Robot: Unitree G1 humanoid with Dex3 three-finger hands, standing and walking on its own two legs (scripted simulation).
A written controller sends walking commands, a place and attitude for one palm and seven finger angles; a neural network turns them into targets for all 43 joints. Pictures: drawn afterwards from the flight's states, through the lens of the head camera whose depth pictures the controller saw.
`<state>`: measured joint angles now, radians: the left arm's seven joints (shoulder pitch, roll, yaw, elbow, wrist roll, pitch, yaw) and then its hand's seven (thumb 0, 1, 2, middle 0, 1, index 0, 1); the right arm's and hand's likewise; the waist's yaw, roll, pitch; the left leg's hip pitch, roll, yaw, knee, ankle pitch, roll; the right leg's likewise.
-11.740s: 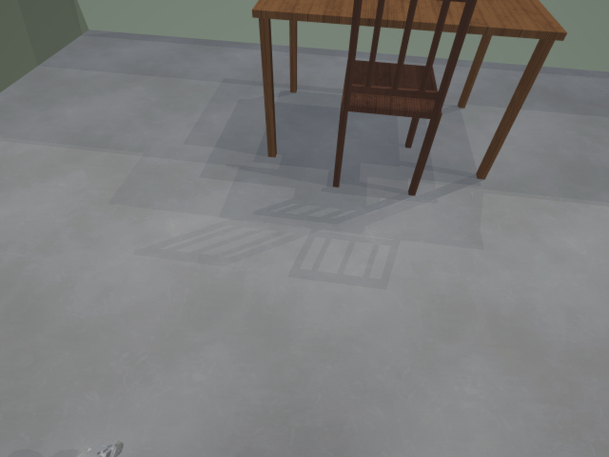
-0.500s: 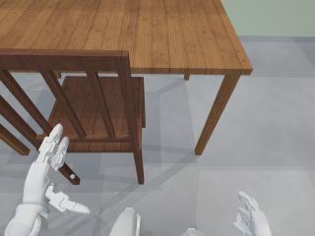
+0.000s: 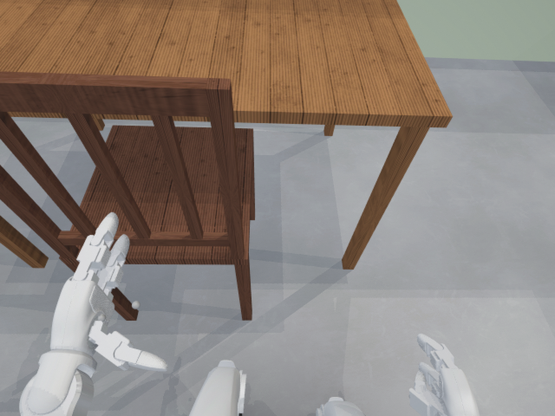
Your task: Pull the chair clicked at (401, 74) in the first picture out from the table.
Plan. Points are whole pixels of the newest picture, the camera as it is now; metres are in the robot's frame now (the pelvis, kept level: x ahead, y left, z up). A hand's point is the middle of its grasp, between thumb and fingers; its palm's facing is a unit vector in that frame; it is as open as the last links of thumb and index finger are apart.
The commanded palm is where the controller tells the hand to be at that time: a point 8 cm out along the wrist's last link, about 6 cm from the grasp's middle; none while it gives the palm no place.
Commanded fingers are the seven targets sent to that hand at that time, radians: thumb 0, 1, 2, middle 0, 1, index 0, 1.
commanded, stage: aim the fingers beside a spindle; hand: left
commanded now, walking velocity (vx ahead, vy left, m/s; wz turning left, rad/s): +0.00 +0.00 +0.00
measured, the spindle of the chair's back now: (118, 186) +0.45 +0.29 +0.02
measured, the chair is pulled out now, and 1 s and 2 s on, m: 0.00 0.00 0.00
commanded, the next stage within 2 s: push the fingers through the gap in 1.68 s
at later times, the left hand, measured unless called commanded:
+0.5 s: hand (164, 291) +0.28 +0.17 +0.03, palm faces +0.01 -1.00 -0.03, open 17.0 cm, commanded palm +0.26 +0.22 +0.03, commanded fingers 0.00 -0.50 0.30 -0.06 -0.08 -0.06 -0.08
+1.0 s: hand (184, 283) +0.30 +0.15 +0.01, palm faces +0.02 -1.00 -0.04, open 17.0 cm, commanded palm +0.28 +0.20 +0.01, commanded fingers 0.00 -0.50 0.30 -0.06 -0.08 -0.06 -0.08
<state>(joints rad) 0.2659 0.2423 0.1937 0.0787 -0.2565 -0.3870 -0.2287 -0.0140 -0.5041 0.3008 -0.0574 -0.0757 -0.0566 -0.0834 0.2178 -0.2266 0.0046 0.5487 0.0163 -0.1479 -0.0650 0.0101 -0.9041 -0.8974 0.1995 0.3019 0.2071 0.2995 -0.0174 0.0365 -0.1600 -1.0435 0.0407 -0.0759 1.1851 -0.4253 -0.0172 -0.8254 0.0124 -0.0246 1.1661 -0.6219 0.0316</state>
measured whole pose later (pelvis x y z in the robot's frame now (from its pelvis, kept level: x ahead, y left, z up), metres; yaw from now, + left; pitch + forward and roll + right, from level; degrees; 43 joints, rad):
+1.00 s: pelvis +0.00 +0.00 -0.02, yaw -1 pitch +20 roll -3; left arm 0.08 0.20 0.10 0.20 -0.16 -0.42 -0.08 -0.01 -0.50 0.30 -0.06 -0.08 -0.06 -0.08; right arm 0.21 -0.22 0.01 0.53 0.00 -0.04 -0.02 0.01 -0.91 -0.90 0.20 0.30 0.21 0.30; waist -0.03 0.04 -0.18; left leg -1.19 0.05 -0.07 1.29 -0.46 -0.02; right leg -0.98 0.02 -0.01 1.30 -0.67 0.03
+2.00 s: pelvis -0.01 +0.00 -0.03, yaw -1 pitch +21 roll -4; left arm -0.01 0.21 0.11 0.26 -0.16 -0.43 -0.09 -0.01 -0.51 0.30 -0.06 -0.08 -0.06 -0.08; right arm 0.18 -0.22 0.01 0.55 0.00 -0.02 -0.03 0.01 -0.91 -0.90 0.20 0.30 0.21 0.30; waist -0.03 0.03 -0.18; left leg -1.24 0.04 -0.08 1.33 -0.46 -0.02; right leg -1.02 0.02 -0.02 1.33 -0.67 0.03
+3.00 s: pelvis +0.00 +0.00 -0.03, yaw -2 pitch +24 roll -3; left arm -0.45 0.28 0.26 0.71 -0.13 -0.45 -0.10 -0.01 -0.50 0.30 -0.06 -0.08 -0.06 -0.08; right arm 0.25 -0.23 0.00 0.61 -0.01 0.05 -0.01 0.01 -0.91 -0.90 0.20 0.30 0.21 0.30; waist -0.09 0.03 -0.18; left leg -1.26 0.06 -0.06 1.30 -0.45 -0.02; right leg -1.07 0.03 0.01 1.31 -0.65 0.03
